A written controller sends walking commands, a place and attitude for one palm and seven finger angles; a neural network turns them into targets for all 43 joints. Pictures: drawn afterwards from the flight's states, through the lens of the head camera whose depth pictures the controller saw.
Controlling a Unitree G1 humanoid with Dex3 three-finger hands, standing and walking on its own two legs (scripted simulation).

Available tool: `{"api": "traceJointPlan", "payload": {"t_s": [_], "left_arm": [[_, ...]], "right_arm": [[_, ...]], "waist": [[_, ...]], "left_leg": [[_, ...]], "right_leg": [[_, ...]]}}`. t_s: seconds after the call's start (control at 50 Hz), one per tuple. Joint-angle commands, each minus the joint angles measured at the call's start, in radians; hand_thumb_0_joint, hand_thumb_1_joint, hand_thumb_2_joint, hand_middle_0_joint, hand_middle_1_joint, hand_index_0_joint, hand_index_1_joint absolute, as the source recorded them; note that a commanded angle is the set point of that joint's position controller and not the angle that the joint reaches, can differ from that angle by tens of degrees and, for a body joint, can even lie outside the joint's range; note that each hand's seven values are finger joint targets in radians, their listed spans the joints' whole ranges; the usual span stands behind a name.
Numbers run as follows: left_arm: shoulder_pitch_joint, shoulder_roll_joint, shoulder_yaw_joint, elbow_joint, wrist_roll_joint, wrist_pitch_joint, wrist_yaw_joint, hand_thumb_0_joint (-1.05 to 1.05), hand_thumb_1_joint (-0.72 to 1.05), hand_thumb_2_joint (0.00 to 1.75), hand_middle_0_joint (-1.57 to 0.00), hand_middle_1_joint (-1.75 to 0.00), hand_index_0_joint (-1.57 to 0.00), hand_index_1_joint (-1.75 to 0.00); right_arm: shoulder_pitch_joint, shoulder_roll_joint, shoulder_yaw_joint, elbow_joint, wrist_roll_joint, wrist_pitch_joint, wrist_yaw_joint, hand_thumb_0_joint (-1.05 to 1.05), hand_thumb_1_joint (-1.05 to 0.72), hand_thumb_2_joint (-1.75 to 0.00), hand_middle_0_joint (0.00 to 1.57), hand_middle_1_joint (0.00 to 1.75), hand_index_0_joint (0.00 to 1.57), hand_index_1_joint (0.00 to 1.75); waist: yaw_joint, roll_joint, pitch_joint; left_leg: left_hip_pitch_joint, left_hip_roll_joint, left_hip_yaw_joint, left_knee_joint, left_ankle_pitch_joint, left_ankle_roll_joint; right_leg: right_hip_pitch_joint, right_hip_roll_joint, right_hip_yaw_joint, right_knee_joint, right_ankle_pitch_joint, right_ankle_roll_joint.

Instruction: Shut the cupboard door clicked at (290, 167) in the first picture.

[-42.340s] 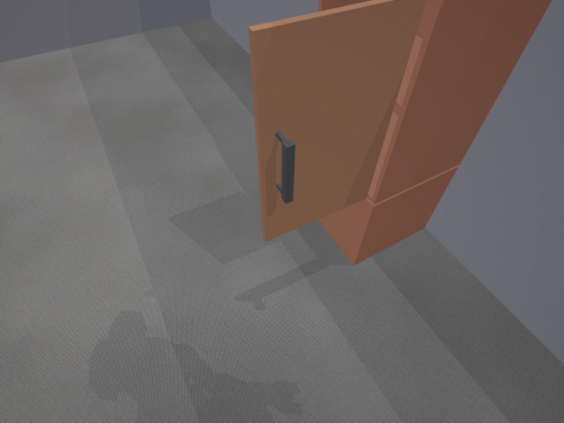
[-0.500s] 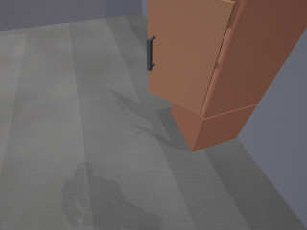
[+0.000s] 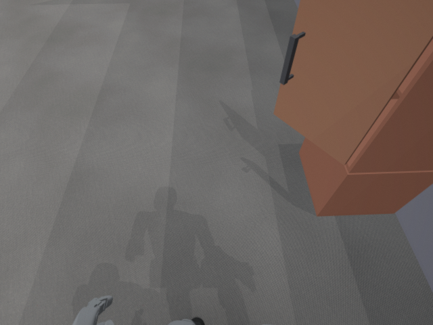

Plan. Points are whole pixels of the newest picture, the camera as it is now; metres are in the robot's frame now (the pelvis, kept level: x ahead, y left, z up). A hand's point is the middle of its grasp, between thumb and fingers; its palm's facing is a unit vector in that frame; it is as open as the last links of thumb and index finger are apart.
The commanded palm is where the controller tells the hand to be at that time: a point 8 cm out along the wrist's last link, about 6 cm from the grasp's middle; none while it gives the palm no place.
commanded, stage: walk to a spot facing it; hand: left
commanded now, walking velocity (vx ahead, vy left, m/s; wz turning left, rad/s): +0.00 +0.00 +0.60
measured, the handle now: (292, 59) +0.91 -0.24 -0.05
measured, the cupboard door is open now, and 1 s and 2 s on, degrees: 38 38 38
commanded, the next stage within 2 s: turn to face it in 1.36 s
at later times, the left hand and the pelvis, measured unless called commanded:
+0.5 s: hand out of the picture -0.02 +0.22 -0.18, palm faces +0.35 -0.89 -0.27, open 7.3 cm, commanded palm none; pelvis +0.00 -0.01 -0.01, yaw +20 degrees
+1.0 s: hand out of the picture -0.02 +0.13 -0.16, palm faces +0.70 -0.69 -0.19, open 7.3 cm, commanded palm none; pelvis +0.11 +0.02 +0.00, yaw +42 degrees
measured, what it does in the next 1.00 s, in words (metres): walks ahead, turning left: right foot, then left foot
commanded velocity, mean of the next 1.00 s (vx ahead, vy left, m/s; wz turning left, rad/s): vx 0.21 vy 0.00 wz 0.60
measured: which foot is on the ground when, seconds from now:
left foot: down 0.00-0.04, up 0.06-0.34, down 0.36-0.66, up 0.68-1.00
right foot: up 0.00-0.02, down 0.04-0.36, up 0.38-0.64, down 0.66-1.00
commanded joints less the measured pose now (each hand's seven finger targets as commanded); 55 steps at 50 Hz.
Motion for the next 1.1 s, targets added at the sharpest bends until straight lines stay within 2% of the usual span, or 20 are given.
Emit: {"api": "traceJointPlan", "payload": {"t_s": [0.0, 0.02, 0.04, 0.12, 0.26, 0.3, 0.32, 0.34, 0.36, 0.4, 0.58, 0.6, 0.64, 0.66, 0.72, 0.76, 0.94, 1.04, 1.06, 1.08], "left_arm": [[0.207, 0.210, 0.059, -0.040, 0.015, -0.031, 0.019, 0.00, 0.90, 0.90, -0.20, -0.30, -0.20, -0.30], [0.135, 0.255, 0.056, -0.063, 0.018, -0.027, 0.022, 0.00, 0.90, 0.90, -0.20, -0.30, -0.20, -0.30], [0.069, 0.235, 0.054, -0.086, 0.010, -0.031, 0.027, 0.00, 0.90, 0.90, -0.20, -0.30, -0.20, -0.30], [0.011, 0.145, 0.029, -0.089, 0.009, -0.048, 0.022, 0.00, 0.90, 0.90, -0.20, -0.30, -0.20, -0.30], [0.167, 0.217, 0.057, -0.037, 0.012, -0.044, 0.018, 0.00, 0.90, 0.90, -0.20, -0.30, -0.20, -0.30], [0.158, 0.211, 0.056, -0.042, 0.000, -0.039, 0.013, 0.00, 0.90, 0.90, -0.20, -0.30, -0.20, -0.30], [0.174, 0.170, 0.051, -0.062, -0.006, -0.033, 0.008, 0.00, 0.90, 0.90, -0.20, -0.30, -0.20, -0.30], [0.130, 0.101, 0.021, -0.103, -0.006, -0.033, 0.002, 0.00, 0.90, 0.90, -0.20, -0.30, -0.20, -0.30], [0.051, 0.115, 0.020, -0.131, 0.003, -0.023, 0.005, 0.00, 0.90, 0.90, -0.20, -0.30, -0.20, -0.30], [-0.005, 0.109, 0.027, -0.119, 0.000, -0.023, -0.002, 0.00, 0.90, 0.90, -0.20, -0.30, -0.20, -0.30], [0.189, 0.099, 0.033, -0.047, 0.007, -0.047, -0.044, 0.00, 0.90, 0.90, -0.20, -0.30, -0.20, -0.30], [0.285, 0.124, 0.044, -0.019, 0.012, -0.057, -0.041, 0.00, 0.90, 0.90, -0.20, -0.30, -0.20, -0.30], [0.384, 0.252, 0.062, -0.016, 0.018, -0.068, -0.013, 0.00, 0.90, 0.90, -0.20, -0.30, -0.20, -0.30], [0.316, 0.232, 0.062, -0.032, 0.009, -0.078, -0.005, 0.00, 0.90, 0.90, -0.20, -0.30, -0.20, -0.30], [0.143, 0.114, 0.031, -0.048, 0.006, -0.103, -0.006, 0.00, 0.90, 0.90, -0.20, -0.30, -0.20, -0.30], [0.195, 0.080, 0.024, -0.017, 0.006, -0.115, -0.004, 0.00, 0.90, 0.90, -0.20, -0.30, -0.20, -0.30], [0.372, 0.090, 0.025, 0.094, 0.012, -0.125, 0.003, 0.00, 0.90, 0.90, -0.20, -0.30, -0.20, -0.30], [0.307, 0.147, 0.034, 0.086, 0.005, -0.117, -0.004, 0.00, 0.90, 0.90, -0.20, -0.30, -0.20, -0.30], [0.287, 0.151, 0.030, 0.074, -0.004, -0.115, -0.008, 0.00, 0.90, 0.90, -0.20, -0.30, -0.20, -0.30], [0.298, 0.102, 0.033, 0.037, -0.008, -0.110, -0.025, 0.00, 0.90, 0.90, -0.20, -0.30, -0.20, -0.30]], "right_arm": [[-0.047, -0.101, -0.052, -0.117, 0.019, -0.008, 0.001, 0.00, -0.90, -0.90, 0.20, 0.30, 0.20, 0.30], [-0.056, -0.091, -0.053, -0.130, 0.012, -0.009, 0.005, 0.00, -0.90, -0.90, 0.20, 0.30, 0.20, 0.30], [-0.034, -0.123, -0.059, -0.131, 0.003, -0.001, 0.010, 0.00, -0.90, -0.90, 0.20, 0.30, 0.20, 0.30], [-0.033, -0.085, -0.041, -0.109, 0.013, 0.003, 0.029, 0.00, -0.90, -0.90, 0.20, 0.30, 0.20, 0.30], [-0.115, -0.065, -0.014, -0.141, 0.022, -0.015, 0.031, 0.00, -0.90, -0.90, 0.20, 0.30, 0.20, 0.30], [-0.041, -0.107, -0.021, -0.121, 0.018, -0.022, 0.028, 0.00, -0.90, -0.90, 0.20, 0.30, 0.20, 0.30], [0.013, -0.198, -0.042, -0.111, 0.008, -0.032, 0.024, 0.00, -0.90, -0.90, 0.20, 0.30, 0.20, 0.30], [0.086, -0.292, -0.066, -0.098, 0.006, -0.029, 0.017, 0.00, -0.90, -0.90, 0.20, 0.30, 0.20, 0.30], [0.148, -0.287, -0.064, -0.071, 0.003, -0.027, 0.005, 0.00, -0.90, -0.90, 0.20, 0.30, 0.20, 0.30], [0.081, -0.240, -0.048, -0.088, -0.002, -0.034, -0.013, 0.00, -0.90, -0.90, 0.20, 0.30, 0.20, 0.30], [-0.083, -0.209, -0.042, -0.123, 0.000, -0.041, -0.002, 0.00, -0.90, -0.90, 0.20, 0.30, 0.20, 0.30], [-0.117, -0.188, -0.037, -0.134, 0.006, -0.042, -0.001, 0.00, -0.90, -0.90, 0.20, 0.30, 0.20, 0.30], [-0.145, -0.071, -0.012, -0.181, 0.016, -0.054, 0.010, 0.00, -0.90, -0.90, 0.20, 0.30, 0.20, 0.30], [-0.124, -0.117, -0.027, -0.172, 0.001, -0.050, 0.015, 0.00, -0.90, -0.90, 0.20, 0.30, 0.20, 0.30], [-0.079, -0.079, -0.028, -0.107, -0.003, -0.037, 0.041, 0.00, -0.90, -0.90, 0.20, 0.30, 0.20, 0.30], [-0.064, -0.046, -0.021, -0.084, 0.002, -0.036, 0.049, 0.00, -0.90, -0.90, 0.20, 0.30, 0.20, 0.30], [-0.258, 0.004, 0.009, -0.138, 0.006, -0.053, 0.068, 0.00, -0.90, -0.90, 0.20, 0.30, 0.20, 0.30], [-0.086, -0.048, -0.005, -0.108, 0.001, -0.068, 0.054, 0.00, -0.90, -0.90, 0.20, 0.30, 0.20, 0.30], [0.059, -0.095, -0.019, -0.073, -0.005, -0.073, 0.044, 0.00, -0.90, -0.90, 0.20, 0.30, 0.20, 0.30], [0.200, -0.232, -0.052, -0.048, -0.014, -0.079, 0.028, 0.00, -0.90, -0.90, 0.20, 0.30, 0.20, 0.30]], "waist": [[0.090, -0.180, -0.110], [0.079, -0.288, -0.055], [0.039, -0.185, -0.053], [-0.001, -0.238, -0.040], [0.070, -0.258, -0.103], [0.023, -0.204, -0.134], [-0.002, 0.020, -0.198], [-0.045, 0.275, -0.205], [-0.082, 0.186, -0.206], [-0.056, 0.208, -0.127], [0.076, 0.101, -0.048], [0.126, 0.005, -0.052], [0.179, -0.395, -0.045], [0.116, -0.307, -0.020], [0.021, -0.170, 0.033], [0.031, -0.191, 0.003], [0.103, -0.192, 0.013], [-0.005, -0.190, -0.069], [-0.081, -0.123, -0.155], [-0.138, 0.135, -0.275]], "left_leg": [[-0.273, -0.009, -0.075, 0.157, -0.341, -0.024], [-0.282, -0.058, 0.051, 0.485, -0.419, -0.057], [-0.216, -0.002, 0.026, 0.660, -0.408, -0.047], [-0.189, 0.062, 0.108, 0.667, -0.289, -0.075], [-0.032, 0.044, 0.221, 0.180, -0.270, -0.059], [0.173, 0.048, 0.201, -0.018, -0.068, -0.039], [0.368, 0.221, -0.003, -0.063, 0.233, 0.031], [0.474, 0.443, -0.272, -0.068, 0.577, 0.171], [0.433, 0.450, -0.289, -0.086, 0.410, 0.226], [0.314, 0.359, -0.258, -0.136, 0.074, 0.186], [-0.060, 0.193, -0.195, -0.139, -0.509, 0.118], [-0.209, 0.126, -0.140, -0.020, -0.548, 0.087], [-0.463, -0.030, 0.075, 0.583, -0.502, -0.005], [-0.446, 0.053, 0.011, 0.739, -0.404, -0.003], [-0.346, 0.123, 0.052, 0.799, -0.138, -0.031], [-0.323, 0.122, 0.104, 0.738, -0.096, -0.040], [-0.334, 0.129, 0.222, 0.310, -0.135, -0.005], [0.075, 0.019, 0.319, 0.151, -0.177, 0.066], [0.329, 0.021, 0.293, 0.064, -0.118, 0.086], [0.603, 0.268, -0.098, -0.002, -0.144, 0.185]], "right_leg": [[0.344, -0.253, 0.284, -0.479, -0.101, -0.112], [0.182, -0.471, 0.438, -0.558, -0.141, -0.215], [0.052, -0.476, 0.395, -0.532, -0.113, -0.246], [0.138, -0.293, 0.040, -0.353, 0.441, -0.185], [0.323, -0.324, -0.050, -0.186, 0.771, -0.144], [0.211, -0.299, -0.103, -0.064, 0.673, -0.079], [0.019, -0.224, -0.170, 0.109, 0.397, -0.013], [-0.211, -0.103, -0.163, 0.307, -0.259, 0.036], [-0.254, -0.097, -0.061, 0.393, -0.273, 0.018], [-0.283, -0.103, -0.014, 0.429, -0.147, 0.013], [0.161, 0.013, -0.116, -0.086, 0.055, 0.007], [0.335, -0.006, -0.088, -0.195, 0.030, 0.001], [0.414, -0.466, 0.528, -0.597, -0.437, -0.150], [0.293, -0.502, 0.569, -0.619, -0.499, -0.188], [0.131, -0.362, 0.144, -0.570, -0.149, -0.121], [0.213, -0.306, -0.024, -0.524, 0.139, -0.108], [0.477, -0.364, -0.205, -0.425, 0.607, -0.124], [0.344, -0.362, -0.319, -0.156, 0.841, -0.096], [0.212, -0.330, -0.347, 0.065, 0.725, -0.067], [-0.087, -0.207, -0.335, 0.395, 0.245, -0.009]]}}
